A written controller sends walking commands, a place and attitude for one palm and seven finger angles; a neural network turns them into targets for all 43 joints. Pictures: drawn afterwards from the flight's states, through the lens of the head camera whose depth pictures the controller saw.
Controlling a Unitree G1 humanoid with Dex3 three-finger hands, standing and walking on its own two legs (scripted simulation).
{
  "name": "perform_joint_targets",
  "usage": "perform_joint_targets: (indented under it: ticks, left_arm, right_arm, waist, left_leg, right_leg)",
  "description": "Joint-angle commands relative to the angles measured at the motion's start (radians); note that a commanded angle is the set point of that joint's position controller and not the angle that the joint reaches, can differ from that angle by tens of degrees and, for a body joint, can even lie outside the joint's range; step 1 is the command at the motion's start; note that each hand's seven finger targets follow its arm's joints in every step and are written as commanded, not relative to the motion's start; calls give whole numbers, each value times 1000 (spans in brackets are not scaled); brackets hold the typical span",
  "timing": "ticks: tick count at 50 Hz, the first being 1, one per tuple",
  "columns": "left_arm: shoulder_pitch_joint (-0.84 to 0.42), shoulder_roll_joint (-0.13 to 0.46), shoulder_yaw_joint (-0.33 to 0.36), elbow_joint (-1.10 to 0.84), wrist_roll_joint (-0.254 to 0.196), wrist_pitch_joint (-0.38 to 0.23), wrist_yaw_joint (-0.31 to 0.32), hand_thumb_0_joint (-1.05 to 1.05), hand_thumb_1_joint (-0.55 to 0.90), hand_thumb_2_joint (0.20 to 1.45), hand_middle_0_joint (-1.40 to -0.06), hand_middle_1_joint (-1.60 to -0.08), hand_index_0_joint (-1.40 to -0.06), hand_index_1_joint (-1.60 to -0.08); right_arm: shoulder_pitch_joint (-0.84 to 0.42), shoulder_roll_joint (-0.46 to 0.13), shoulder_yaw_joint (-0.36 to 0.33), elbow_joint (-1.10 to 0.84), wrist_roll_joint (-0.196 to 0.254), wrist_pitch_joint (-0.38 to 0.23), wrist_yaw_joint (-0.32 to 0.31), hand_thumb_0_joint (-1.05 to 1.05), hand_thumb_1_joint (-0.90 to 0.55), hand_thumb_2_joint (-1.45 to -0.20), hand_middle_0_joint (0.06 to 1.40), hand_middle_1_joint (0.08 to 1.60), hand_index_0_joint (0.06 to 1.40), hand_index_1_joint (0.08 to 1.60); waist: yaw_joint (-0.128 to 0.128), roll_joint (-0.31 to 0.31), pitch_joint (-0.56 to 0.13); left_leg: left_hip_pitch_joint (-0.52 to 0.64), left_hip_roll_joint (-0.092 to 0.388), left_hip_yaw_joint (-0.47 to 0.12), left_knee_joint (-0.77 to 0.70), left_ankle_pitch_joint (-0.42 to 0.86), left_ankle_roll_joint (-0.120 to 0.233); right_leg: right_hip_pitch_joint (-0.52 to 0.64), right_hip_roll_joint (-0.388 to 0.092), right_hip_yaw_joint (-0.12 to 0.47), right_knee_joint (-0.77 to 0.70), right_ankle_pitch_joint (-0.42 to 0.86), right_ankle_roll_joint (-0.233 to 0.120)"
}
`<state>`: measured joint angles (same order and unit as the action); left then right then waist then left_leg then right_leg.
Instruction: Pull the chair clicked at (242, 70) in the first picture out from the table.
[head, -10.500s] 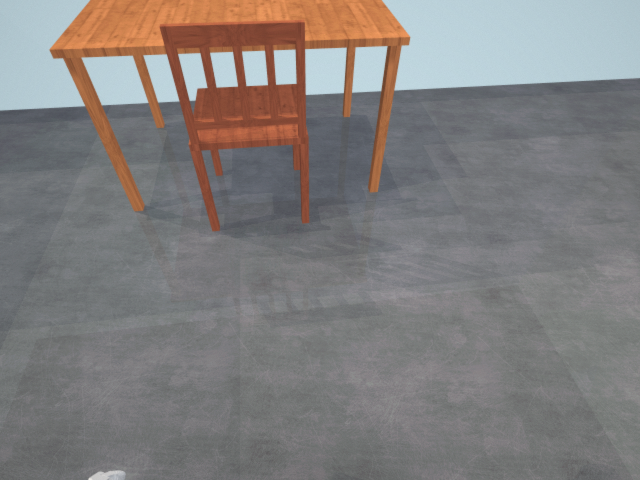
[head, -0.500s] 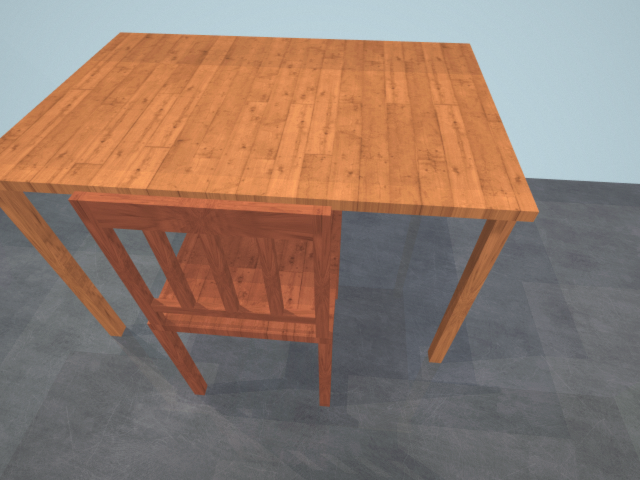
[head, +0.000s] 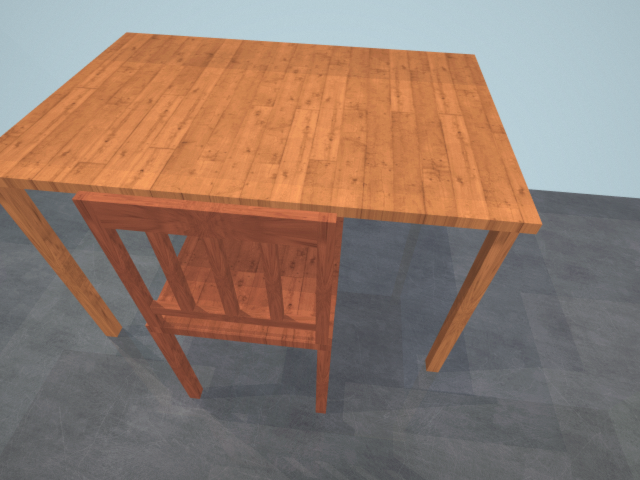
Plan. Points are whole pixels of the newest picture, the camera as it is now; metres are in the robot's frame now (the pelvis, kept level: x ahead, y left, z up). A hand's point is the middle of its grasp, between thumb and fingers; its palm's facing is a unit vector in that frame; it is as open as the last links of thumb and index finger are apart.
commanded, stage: look again from close up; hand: left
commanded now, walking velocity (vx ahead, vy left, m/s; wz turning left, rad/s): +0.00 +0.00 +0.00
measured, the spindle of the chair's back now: (223, 277) +0.48 +0.22 -0.12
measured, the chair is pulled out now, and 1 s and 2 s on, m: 0.00 0.00 0.00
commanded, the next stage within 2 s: come to a stop and stand still in 0.58 s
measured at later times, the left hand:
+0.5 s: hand out of the picture -0.02 +0.16 -0.18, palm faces +0.04 -0.98 -0.17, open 7.4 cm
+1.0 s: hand out of the picture +0.00 +0.19 -0.18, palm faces +0.04 -0.98 -0.20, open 7.4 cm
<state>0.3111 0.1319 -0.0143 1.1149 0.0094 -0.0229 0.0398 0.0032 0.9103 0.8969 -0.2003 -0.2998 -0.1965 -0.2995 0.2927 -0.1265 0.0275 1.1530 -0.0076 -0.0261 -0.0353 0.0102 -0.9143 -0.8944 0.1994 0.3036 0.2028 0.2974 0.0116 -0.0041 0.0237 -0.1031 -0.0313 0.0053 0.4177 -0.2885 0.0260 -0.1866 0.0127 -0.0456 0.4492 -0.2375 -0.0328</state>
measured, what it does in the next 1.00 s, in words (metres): stands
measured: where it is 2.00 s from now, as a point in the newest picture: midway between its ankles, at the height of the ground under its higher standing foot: outside the picture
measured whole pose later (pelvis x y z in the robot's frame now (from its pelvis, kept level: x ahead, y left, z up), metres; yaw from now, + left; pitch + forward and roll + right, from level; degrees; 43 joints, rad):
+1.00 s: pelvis +0.00 +0.02 -0.01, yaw +0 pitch -1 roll +0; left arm 0.31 0.13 -0.01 1.10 0.01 -0.02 0.04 0.00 0.91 0.90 -0.20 -0.30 -0.20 -0.30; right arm 0.33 -0.15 0.02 1.07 -0.01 -0.02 -0.03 0.02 -0.92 -0.89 0.20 0.30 0.20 0.30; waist 0.00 0.03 0.00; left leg -0.15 -0.05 0.01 0.51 -0.33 0.06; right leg -0.22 -0.01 -0.04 0.52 -0.27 0.00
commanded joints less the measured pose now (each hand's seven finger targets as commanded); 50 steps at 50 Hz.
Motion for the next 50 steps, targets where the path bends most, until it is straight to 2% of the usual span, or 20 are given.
perform_joint_targets:
  ticks: [1,4,18,25,29,33,35,36,37,38,39,40,41,43,46,50]
  left_arm:
    - [77,86,13,-22,-4,-13,3,0,900,900,-200,-300,-200,-300]
    - [76,88,14,-20,-3,-12,4,0,900,900,-200,-300,-200,-300]
    - [83,79,14,-16,-3,-9,4,0,900,900,-200,-300,-200,-300]
    - [90,76,14,-17,-3,-7,3,0,900,900,-200,-300,-200,-300]
    - [93,73,15,-14,-2,-8,4,0,900,900,-200,-300,-200,-300]
    - [97,71,16,-15,-2,-8,5,0,900,900,-200,-300,-200,-300]
    - [106,75,20,-17,1,-6,3,0,900,900,-200,-300,-200,-300]
    - [103,74,21,-16,2,-5,4,0,900,900,-200,-300,-200,-300]
    - [168,117,23,31,15,-37,39,0,900,900,-200,-300,-200,-300]
    - [127,143,25,-19,3,-38,31,0,900,900,-200,-300,-200,-300]
    - [73,125,21,-38,5,-38,24,0,900,900,-200,-300,-200,-300]
    - [47,128,21,-56,3,-36,14,0,900,900,-200,-300,-200,-300]
    - [42,119,22,-59,2,-32,10,0,900,900,-200,-300,-200,-300]
    - [56,95,13,-53,1,-24,7,0,900,900,-200,-300,-200,-300]
    - [55,84,12,-47,-1,-16,3,0,900,900,-200,-300,-200,-300]
    - [46,91,16,-52,-1,-9,2,0,900,900,-200,-300,-200,-300]
  right_arm:
    - [83,-83,-15,-17,1,-15,-5,0,-900,-900,200,300,200,300]
    - [84,-84,-14,-15,2,-17,-6,0,-900,-900,200,300,200,300]
    - [94,-79,-14,-12,2,-18,-7,0,-900,-900,200,300,200,300]
    - [101,-69,-15,-10,2,-16,-8,0,-900,-900,200,300,200,300]
    - [106,-69,-15,-8,2,-19,-8,0,-900,-900,200,300,200,300]
    - [107,-69,-15,-11,3,-20,-9,0,-900,-900,200,300,200,300]
    - [121,-70,-16,-6,0,-13,-8,0,-900,-900,200,300,200,300]
    - [114,-66,-17,-9,-1,-10,-7,0,-900,-900,200,300,200,300]
    - [-35,-102,-18,-85,7,-21,6,0,-900,-900,200,300,200,300]
    - [49,-67,-24,-124,3,-4,6,0,-900,-900,200,300,200,300]
    - [86,-59,-22,-114,-2,-1,9,0,-900,-900,200,300,200,300]
    - [104,-57,-21,-110,-9,-2,13,0,-900,-900,200,300,200,300]
    - [119,-59,-17,-112,-10,-10,13,0,-900,-900,200,300,200,300]
    - [100,-73,-15,-120,-3,-14,7,0,-900,-900,200,300,200,300]
    - [96,-95,-16,-123,-2,-19,3,0,-900,-900,200,300,200,300]
    - [92,-106,-15,-111,-2,-20,2,0,-900,-900,200,300,200,300]
  waist:
    - [-4,-1,70]
    - [-4,18,57]
    - [-3,-4,68]
    - [-1,7,79]
    - [-2,17,64]
    - [-2,1,60]
    - [3,12,58]
    - [2,10,87]
    - [47,-61,77]
    - [-22,-68,1]
    - [-40,-38,0]
    - [-40,72,2]
    - [-41,110,6]
    - [-22,85,51]
    - [-14,0,73]
    - [-9,10,94]
  left_leg:
    - [-104,111,-84,-87,178,11]
    - [-93,114,-85,-91,199,11]
    - [-96,113,-92,-100,192,14]
    - [-107,112,-90,-106,164,16]
    - [-100,112,-89,-102,182,15]
    - [-95,112,-91,-98,204,16]
    - [-107,102,-78,-85,114,19]
    - [-126,97,-79,-82,97,18]
    - [-188,106,-41,111,201,-15]
    - [-163,67,-49,95,-52,-13]
    - [-132,67,-54,80,-37,-11]
    - [-105,63,-39,67,11,-8]
    - [-126,81,-76,34,79,1]
    - [-182,108,-113,-12,117,19]
    - [-195,113,-124,-43,138,27]
    - [-189,113,-128,-80,132,29]
  right_leg:
    - [24,-121,115,-74,162,-21]
    - [34,-123,111,-67,177,-20]
    - [27,-118,107,-68,150,-19]
    - [18,-113,111,-76,120,-20]
    - [22,-116,112,-67,135,-20]
    - [26,-117,110,-62,156,-20]
    - [32,-120,112,-63,66,-31]
    - [8,-121,118,-65,39,-33]
    - [18,-172,143,-38,552,-3]
    - [24,-229,210,-76,300,-34]
    - [-43,-208,194,-72,100,-54]
    - [-79,-179,166,-62,11,-66]
    - [-72,-149,146,-29,1,-57]
    - [-35,-114,117,-16,27,-39]
    - [-5,-104,102,-8,62,-29]
    - [-1,-101,97,-13,59,-23]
